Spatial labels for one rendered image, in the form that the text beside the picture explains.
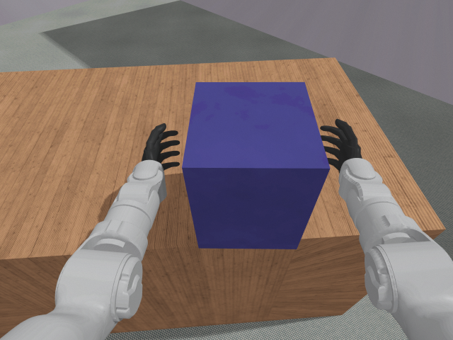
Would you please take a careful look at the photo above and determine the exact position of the robot left upper arm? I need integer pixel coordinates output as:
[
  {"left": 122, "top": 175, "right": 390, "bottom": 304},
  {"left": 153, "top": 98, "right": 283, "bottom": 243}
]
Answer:
[{"left": 0, "top": 249, "right": 142, "bottom": 340}]

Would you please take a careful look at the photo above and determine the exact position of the pedestal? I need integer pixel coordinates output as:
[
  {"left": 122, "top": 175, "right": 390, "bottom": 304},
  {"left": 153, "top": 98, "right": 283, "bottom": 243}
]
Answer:
[{"left": 0, "top": 57, "right": 446, "bottom": 338}]

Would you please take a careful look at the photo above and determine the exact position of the robot left forearm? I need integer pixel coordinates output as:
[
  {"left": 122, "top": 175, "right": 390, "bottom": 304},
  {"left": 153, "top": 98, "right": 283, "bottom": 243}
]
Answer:
[{"left": 55, "top": 160, "right": 167, "bottom": 306}]

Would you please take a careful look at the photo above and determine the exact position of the robot left hand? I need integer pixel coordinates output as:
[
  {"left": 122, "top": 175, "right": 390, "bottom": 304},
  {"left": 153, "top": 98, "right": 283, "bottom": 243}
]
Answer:
[{"left": 142, "top": 123, "right": 180, "bottom": 170}]

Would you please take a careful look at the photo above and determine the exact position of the robot right forearm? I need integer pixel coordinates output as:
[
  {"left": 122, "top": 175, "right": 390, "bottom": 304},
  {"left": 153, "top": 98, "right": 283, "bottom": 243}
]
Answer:
[{"left": 338, "top": 158, "right": 453, "bottom": 267}]

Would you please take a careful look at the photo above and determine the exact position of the robot right upper arm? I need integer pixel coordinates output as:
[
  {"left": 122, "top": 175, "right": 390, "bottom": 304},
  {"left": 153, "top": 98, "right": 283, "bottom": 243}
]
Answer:
[{"left": 365, "top": 241, "right": 453, "bottom": 340}]

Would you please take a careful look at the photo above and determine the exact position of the carton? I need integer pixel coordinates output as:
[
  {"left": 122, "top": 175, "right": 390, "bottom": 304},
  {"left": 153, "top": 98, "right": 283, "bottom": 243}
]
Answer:
[{"left": 182, "top": 82, "right": 330, "bottom": 249}]

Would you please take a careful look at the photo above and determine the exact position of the robot right hand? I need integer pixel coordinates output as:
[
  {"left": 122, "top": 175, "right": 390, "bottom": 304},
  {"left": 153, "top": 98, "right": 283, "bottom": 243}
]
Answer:
[{"left": 320, "top": 119, "right": 362, "bottom": 173}]

